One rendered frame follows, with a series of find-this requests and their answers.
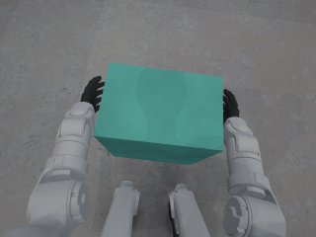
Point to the carton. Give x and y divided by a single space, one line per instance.
160 115

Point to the robot left forearm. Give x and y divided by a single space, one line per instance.
68 160

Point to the robot right forearm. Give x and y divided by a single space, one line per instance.
245 166

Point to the left robot thigh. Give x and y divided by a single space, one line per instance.
120 217

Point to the right robot hand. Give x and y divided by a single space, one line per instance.
230 108

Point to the robot right upper arm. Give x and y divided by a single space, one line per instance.
246 216

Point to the robot right shin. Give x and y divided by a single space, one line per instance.
179 187

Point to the left robot hand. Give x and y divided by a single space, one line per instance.
91 92

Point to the robot left upper arm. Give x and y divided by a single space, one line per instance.
55 210

